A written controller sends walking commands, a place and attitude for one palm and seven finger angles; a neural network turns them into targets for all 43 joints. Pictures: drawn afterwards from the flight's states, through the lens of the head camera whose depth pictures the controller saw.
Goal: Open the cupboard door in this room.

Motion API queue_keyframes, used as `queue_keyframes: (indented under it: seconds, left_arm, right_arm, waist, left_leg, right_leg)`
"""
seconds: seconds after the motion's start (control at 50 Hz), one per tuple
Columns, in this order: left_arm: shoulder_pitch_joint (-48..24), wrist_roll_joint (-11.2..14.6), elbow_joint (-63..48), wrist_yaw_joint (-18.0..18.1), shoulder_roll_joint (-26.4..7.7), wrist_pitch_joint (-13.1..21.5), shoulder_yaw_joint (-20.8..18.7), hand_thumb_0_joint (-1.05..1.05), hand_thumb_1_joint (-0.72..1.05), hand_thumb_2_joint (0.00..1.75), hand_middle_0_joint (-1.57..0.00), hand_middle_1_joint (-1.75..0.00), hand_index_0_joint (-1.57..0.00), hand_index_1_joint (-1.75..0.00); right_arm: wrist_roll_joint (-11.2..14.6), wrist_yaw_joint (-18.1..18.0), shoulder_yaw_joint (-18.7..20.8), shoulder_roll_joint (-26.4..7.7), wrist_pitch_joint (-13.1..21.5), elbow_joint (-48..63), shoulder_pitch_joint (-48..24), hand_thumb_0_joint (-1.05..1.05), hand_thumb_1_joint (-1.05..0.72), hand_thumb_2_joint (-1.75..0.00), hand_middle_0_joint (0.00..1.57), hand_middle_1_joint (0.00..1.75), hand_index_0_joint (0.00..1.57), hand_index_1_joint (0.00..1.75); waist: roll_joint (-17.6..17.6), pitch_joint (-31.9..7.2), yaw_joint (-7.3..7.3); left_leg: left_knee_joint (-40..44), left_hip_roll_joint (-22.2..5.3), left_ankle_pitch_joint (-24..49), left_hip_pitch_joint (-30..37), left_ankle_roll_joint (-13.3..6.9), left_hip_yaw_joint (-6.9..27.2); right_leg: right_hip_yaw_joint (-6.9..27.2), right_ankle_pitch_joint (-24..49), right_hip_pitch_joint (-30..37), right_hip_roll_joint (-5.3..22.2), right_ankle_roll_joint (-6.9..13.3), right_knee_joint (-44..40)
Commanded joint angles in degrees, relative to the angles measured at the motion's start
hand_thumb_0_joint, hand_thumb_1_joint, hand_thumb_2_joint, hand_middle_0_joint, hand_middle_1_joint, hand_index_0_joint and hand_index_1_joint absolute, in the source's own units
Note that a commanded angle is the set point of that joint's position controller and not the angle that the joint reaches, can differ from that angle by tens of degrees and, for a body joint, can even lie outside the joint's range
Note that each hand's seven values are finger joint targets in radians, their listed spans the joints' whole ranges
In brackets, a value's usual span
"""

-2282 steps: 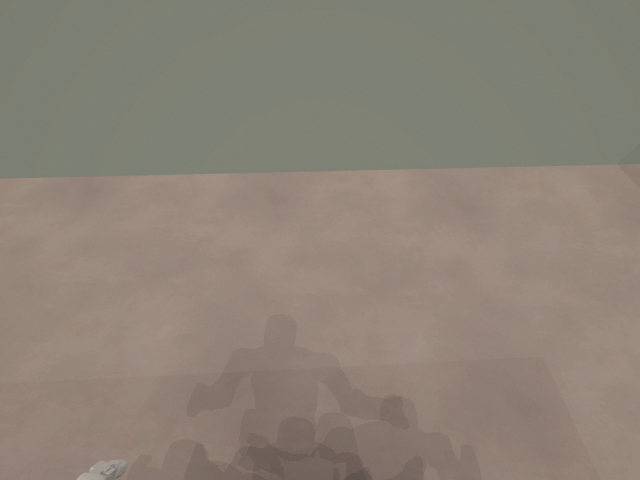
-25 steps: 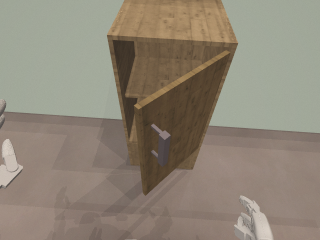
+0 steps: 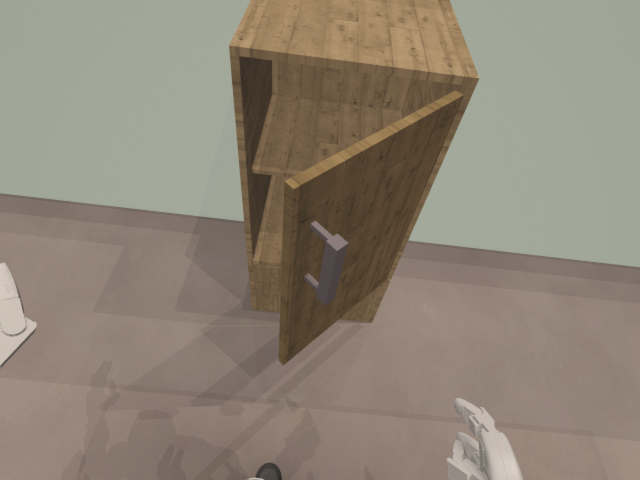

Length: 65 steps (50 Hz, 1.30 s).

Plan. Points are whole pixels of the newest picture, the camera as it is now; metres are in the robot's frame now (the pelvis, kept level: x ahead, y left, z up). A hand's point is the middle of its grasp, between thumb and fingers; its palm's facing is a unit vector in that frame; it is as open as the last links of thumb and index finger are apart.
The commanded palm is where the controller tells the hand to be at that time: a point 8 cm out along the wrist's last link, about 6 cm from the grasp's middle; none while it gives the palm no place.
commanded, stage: step back with the hand held close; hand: left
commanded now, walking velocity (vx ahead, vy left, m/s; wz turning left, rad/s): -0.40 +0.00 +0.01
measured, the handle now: (321, 264) +0.44 +0.03 -0.04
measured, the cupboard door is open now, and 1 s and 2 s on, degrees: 47 47 47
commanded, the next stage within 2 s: stop stepping back and stand still in 0.06 s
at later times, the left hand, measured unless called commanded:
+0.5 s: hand out of the picture +0.15 +0.29 +0.16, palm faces +0.48 -0.82 -0.31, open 7.4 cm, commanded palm +0.08 +0.31 +0.18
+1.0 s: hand out of the picture +0.13 +0.28 +0.16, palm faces +0.36 -0.80 -0.47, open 7.4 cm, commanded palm +0.06 +0.33 +0.18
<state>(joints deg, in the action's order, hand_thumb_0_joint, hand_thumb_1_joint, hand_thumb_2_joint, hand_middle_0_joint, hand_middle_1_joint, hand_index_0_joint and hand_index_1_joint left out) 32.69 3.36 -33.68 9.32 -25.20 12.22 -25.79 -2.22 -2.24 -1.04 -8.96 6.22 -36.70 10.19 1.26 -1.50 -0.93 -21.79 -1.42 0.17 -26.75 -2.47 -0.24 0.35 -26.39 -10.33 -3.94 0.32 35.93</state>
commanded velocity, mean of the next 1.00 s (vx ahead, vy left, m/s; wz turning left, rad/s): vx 0.02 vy -0.05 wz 0.01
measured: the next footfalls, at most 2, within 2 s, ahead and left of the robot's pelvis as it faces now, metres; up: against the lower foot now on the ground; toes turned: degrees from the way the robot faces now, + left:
right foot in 0.06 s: -0.11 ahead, -0.13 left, +0.00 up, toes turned +0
right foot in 0.60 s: -0.03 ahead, -0.05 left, +0.00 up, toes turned -3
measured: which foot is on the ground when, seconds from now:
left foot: down 0.00-0.58, up 0.60-0.78, down 0.80-1.00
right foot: up 0.00-0.04, down 0.06-0.44, up 0.46-0.58, down 0.60-1.00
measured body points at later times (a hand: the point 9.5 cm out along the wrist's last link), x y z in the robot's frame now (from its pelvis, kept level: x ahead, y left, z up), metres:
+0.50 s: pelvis -0.06 +0.01 -0.02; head -0.08 +0.05 +0.43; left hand +0.12 +0.33 +0.18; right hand +0.07 -0.25 -0.09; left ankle +0.12 +0.09 -0.74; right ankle -0.15 -0.11 -0.73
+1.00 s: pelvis -0.08 +0.03 +0.00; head -0.05 +0.05 +0.45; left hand +0.11 +0.32 +0.19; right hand +0.09 -0.19 -0.08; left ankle -0.08 +0.15 -0.74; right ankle -0.08 -0.05 -0.73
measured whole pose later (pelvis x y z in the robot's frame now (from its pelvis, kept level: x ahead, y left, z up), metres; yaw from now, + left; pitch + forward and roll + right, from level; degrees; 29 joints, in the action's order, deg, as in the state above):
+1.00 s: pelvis -0.08 +0.03 +0.00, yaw +0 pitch +0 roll +1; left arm 31.4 2.3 -32.4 8.3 -24.9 9.2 -24.0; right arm -0.7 -1.6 -1.4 -8.9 9.5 -34.8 11.3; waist 4.1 2.8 0.9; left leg -26.7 -0.1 -14.7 -11.8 0.1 -3.2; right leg -2.1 -19.6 -16.6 -1.0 -0.6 36.6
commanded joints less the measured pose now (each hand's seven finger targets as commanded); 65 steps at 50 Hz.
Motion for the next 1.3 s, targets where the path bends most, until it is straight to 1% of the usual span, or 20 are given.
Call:
queue_keyframes:
  seconds: [0.0, 0.12, 0.24, 0.32, 0.36, 0.44, 0.52, 0.56, 0.58, 0.6, 0.66, 0.74, 0.8, 0.84, 0.98, 1.04, 1.06, 1.16, 1.22, 1.28]
  left_arm:
    - [-3.7, 0.8, -11.8, -0.8, -11.1, 4.0, -5.3, 0.00, 0.90, 0.90, -0.20, -0.30, -0.20, -0.30]
    - [0.8, 2.2, -10.0, -1.3, -15.1, 5.0, -11.0, 0.00, 0.90, 0.90, -0.20, -0.30, -0.20, -0.30]
    - [-0.5, 2.2, -5.7, -0.4, -12.8, 2.8, -7.8, 0.00, 0.90, 0.90, -0.20, -0.30, -0.20, -0.30]
    - [-9.5, 0.3, -2.4, 0.4, -10.5, 2.2, -3.6, 0.00, 0.90, 0.90, -0.20, -0.30, -0.20, -0.30]
    - [-15.2, -0.4, -4.6, 0.2, -10.2, 2.5, -1.9, 0.00, 0.90, 0.90, -0.20, -0.30, -0.20, -0.30]
    - [-15.4, -0.7, -11.8, 0.5, -13.5, 4.2, -7.1, 0.00, 0.90, 0.90, -0.20, -0.30, -0.20, -0.30]
    - [2.0, 0.6, -14.4, -0.7, -10.8, 2.9, -7.8, 0.00, 0.90, 0.90, -0.20, -0.30, -0.20, -0.30]
    - [7.9, 0.8, -12.8, -1.1, -11.0, 0.8, -8.0, 0.00, 0.90, 0.90, -0.20, -0.30, -0.20, -0.30]
    - [3.9, 1.1, -14.8, -1.0, -11.9, -0.2, -8.8, 0.00, 0.90, 0.90, -0.20, -0.30, -0.20, -0.30]
    - [-0.6, 1.0, -10.2, -0.9, -10.2, -0.9, -7.5, 0.00, 0.90, 0.90, -0.20, -0.30, -0.20, -0.30]
    - [-6.7, -0.2, 0.5, 0.4, -9.8, -0.8, -6.4, 0.00, 0.90, 0.90, -0.20, -0.30, -0.20, -0.30]
    - [-11.5, -1.4, 0.8, 1.2, -7.0, 0.1, -1.8, 0.00, 0.90, 0.90, -0.20, -0.30, -0.20, -0.30]
    - [-13.5, -1.4, -7.1, 1.2, -8.7, 1.2, -2.1, 0.00, 0.90, 0.90, -0.20, -0.30, -0.20, -0.30]
    - [-13.2, -1.4, -12.4, 0.2, -10.6, 1.3, -3.4, 0.00, 0.90, 0.90, -0.20, -0.30, -0.20, -0.30]
    - [3.4, -0.5, -9.8, 0.3, -9.7, 1.4, -7.5, 0.00, 0.90, 0.90, -0.20, -0.30, -0.20, -0.30]
    - [2.7, -0.3, -5.5, 0.5, -10.8, 2.1, -9.1, 0.00, 0.90, 0.90, -0.20, -0.30, -0.20, -0.30]
    - [-2.5, -6.5, 38.3, -7.9, 3.8, -7.2, 19.1, 0.00, 0.90, 0.90, -0.20, -0.30, -0.20, -0.30]
    - [-12.0, -5.9, 51.8, -9.3, 3.6, -11.6, 19.2, 0.00, 0.90, 0.90, -0.20, -0.30, -0.20, -0.30]
    - [-14.4, -5.8, 63.2, -8.5, 4.0, -12.3, 20.4, 0.00, 0.90, 0.90, -0.20, -0.30, -0.20, -0.30]
    - [-18.8, -5.0, 72.2, -8.0, 4.2, -12.5, 21.5, 0.00, 0.90, 0.90, -0.20, -0.30, -0.20, -0.30]
  right_arm:
    - [0.0, -0.5, 3.9, -10.4, 1.3, 6.6, -4.0, 0.00, -0.90, -0.90, 0.20, 0.30, 0.20, 0.30]
    - [3.3, -1.4, 3.3, -9.7, -0.4, 11.3, -7.8, 0.00, -0.90, -0.90, 0.20, 0.30, 0.20, 0.30]
    - [1.8, -3.2, 3.1, -10.6, -0.7, 10.2, -5.7, 0.00, -0.90, -0.90, 0.20, 0.30, 0.20, 0.30]
    - [1.7, -4.6, 3.3, -10.9, 0.6, 8.0, -3.5, 0.00, -0.90, -0.90, 0.20, 0.30, 0.20, 0.30]
    - [1.8, -4.9, 3.0, -11.0, 1.9, 7.4, -3.5, 0.00, -0.90, -0.90, 0.20, 0.30, 0.20, 0.30]
    - [0.9, -4.0, 3.0, -11.0, 5.4, 8.4, -4.6, 0.00, -0.90, -0.90, 0.20, 0.30, 0.20, 0.30]
    - [0.4, -0.7, 3.5, -8.1, 5.4, 9.9, -3.7, 0.00, -0.90, -0.90, 0.20, 0.30, 0.20, 0.30]
    - [1.2, -0.2, 3.9, -8.0, 2.5, 9.1, -2.6, 0.00, -0.90, -0.90, 0.20, 0.30, 0.20, 0.30]
    - [0.8, -0.3, 4.1, -9.1, 0.6, 8.1, -3.4, 0.00, -0.90, -0.90, 0.20, 0.30, 0.20, 0.30]
    - [0.6, -0.6, 3.9, -8.9, -0.1, 6.2, -2.2, 0.00, -0.90, -0.90, 0.20, 0.30, 0.20, 0.30]
    - [1.5, -2.7, 2.5, -8.4, 1.2, 6.9, -3.6, 0.00, -0.90, -0.90, 0.20, 0.30, 0.20, 0.30]
    - [2.1, -3.9, 1.9, -9.0, 4.3, 6.1, -2.9, 0.00, -0.90, -0.90, 0.20, 0.30, 0.20, 0.30]
    - [2.6, -2.8, 3.2, -11.0, 5.0, 8.1, -0.6, 0.00, -0.90, -0.90, 0.20, 0.30, 0.20, 0.30]
    - [1.4, -1.3, 2.7, -8.6, 5.9, 7.5, -0.6, 0.00, -0.90, -0.90, 0.20, 0.30, 0.20, 0.30]
    - [1.9, -0.2, 2.9, -9.2, 5.1, 9.9, -1.6, 0.00, -0.90, -0.90, 0.20, 0.30, 0.20, 0.30]
    - [2.0, -1.1, 3.1, -9.5, 4.4, 10.1, -2.0, 0.00, -0.90, -0.90, 0.20, 0.30, 0.20, 0.30]
    - [2.9, 3.0, 5.5, -14.9, 3.3, -2.7, -3.7, 0.00, -0.90, -0.90, 0.20, 0.30, 0.20, 0.30]
    - [0.9, 1.9, 4.4, -10.5, -5.2, -1.7, 0.8, 0.00, -0.90, -0.90, 0.20, 0.30, 0.20, 0.30]
    - [0.5, 1.3, 4.0, -8.4, -7.3, -4.8, 0.3, 0.00, -0.90, -0.90, 0.20, 0.30, 0.20, 0.30]
    - [0.6, 1.1, 3.2, -6.9, -7.8, -10.7, 4.7, 0.00, -0.90, -0.90, 0.20, 0.30, 0.20, 0.30]
  waist:
    - [-11.6, -12.5, 0.31]
    - [5.4, -13.0, 1.01]
    - [-4.2, 2.8, 3.06]
    - [0.2, 9.8, 3.68]
    - [-5.4, 11.4, 4.06]
    - [-24.0, 2.8, 0.74]
    - [-17.9, -11.7, -1.33]
    - [3.5, -8.7, 0.13]
    - [10.1, -3.3, 0.56]
    - [8.5, -0.9, 2.57]
    - [3.6, 6.3, 3.04]
    - [0.1, 1.9, 1.49]
    - [-5.5, -7.0, 1.52]
    - [-12.6, -7.1, 1.94]
    - [-14.2, -2.8, 1.37]
    - [-7.2, -2.5, 1.68]
    - [-0.6, -3.5, 2.38]
    - [16.7, 0.0, 0.58]
    - [13.9, 0.1, 0.54]
    - [4.0, -0.4, 2.92]
  left_leg:
    - [1.8, -9.9, 10.2, 23.5, 0.0, 8.1]
    - [-12.3, -0.5, -0.6, 23.4, 1.5, -1.9]
    - [-13.9, 0.2, -13.2, 24.5, 3.8, 1.8]
    - [-18.9, 0.4, -16.0, 23.4, 4.0, 3.7]
    - [-12.7, -0.6, -19.2, 22.6, 4.0, 6.1]
    - [26.5, -10.1, -54.8, 2.8, 7.0, 27.2]
    - [14.1, -4.6, -30.1, 5.7, 6.5, 6.7]
    - [-19.7, 4.5, -20.3, 12.1, 6.6, -3.7]
    - [-38.3, 6.0, -17.9, 8.8, 6.4, -1.7]
    - [-46.9, 4.0, -16.6, 2.1, 6.2, 1.3]
    - [-30.6, -1.4, -19.2, -2.2, 3.7, 1.7]
    - [-2.0, -0.3, -15.7, 13.8, 0.5, -2.5]
    - [-5.5, -11.0, 21.6, 30.8, -3.6, 9.4]
    - [-0.9, -13.0, 35.8, 33.7, -2.9, 14.8]
    - [0.9, -11.0, 7.9, 13.0, -0.9, 3.7]
    - [-3.1, -6.0, -6.6, 6.5, 1.4, 1.1]
    - [-18.8, -3.8, -2.9, 5.1, 2.5, -0.8]
    - [-26.1, 1.0, -30.9, -0.8, 1.4, -1.4]
    - [-24.0, 1.6, -29.5, 2.9, 2.2, -2.3]
    - [-12.6, 0.0, -20.1, 13.3, 2.1, -1.1]
  right_leg:
    - [0.6, 10.4, -3.3, 1.7, 1.4, -19.2]
    - [1.6, 45.4, -7.6, 9.9, -3.8, -16.1]
    - [3.4, -5.5, -25.7, 8.6, 2.7, -25.1]
    - [3.2, -12.2, -30.5, 9.7, 5.0, -25.1]
    - [0.4, -10.5, -28.5, 6.8, 3.6, -19.9]
    - [-2.5, -8.2, 0.3, -6.5, 1.2, 9.6]
    - [-4.9, -7.1, 12.8, -4.6, 3.4, -4.3]
    - [9.4, -7.1, -5.8, 10.2, 5.7, -25.0]
    - [19.7, -13.7, -21.5, 20.7, 9.3, -31.0]
    - [18.4, -18.0, -24.4, 22.0, 11.4, -30.0]
    - [14.8, -9.6, -14.9, 16.7, 8.2, -27.1]
    - [8.2, 15.4, -4.3, 12.2, 4.7, -15.8]
    - [-0.5, 27.3, -9.6, 4.6, -2.3, 1.4]
    - [-2.0, 3.9, -16.1, 2.2, -1.3, 8.6]
    - [-3.8, 11.4, 1.5, 2.8, -0.8, -6.8]
    - [2.1, 24.6, 7.6, 5.8, 0.8, -12.5]
    - [6.2, 44.8, 0.2, 16.2, 4.4, -5.7]
    - [6.3, 43.1, 1.3, 18.3, 10.8, -8.9]
    - [5.8, 50.2, 3.9, 17.2, 10.1, -10.1]
    - [5.4, 31.0, -1.8, 15.9, 7.6, -12.5]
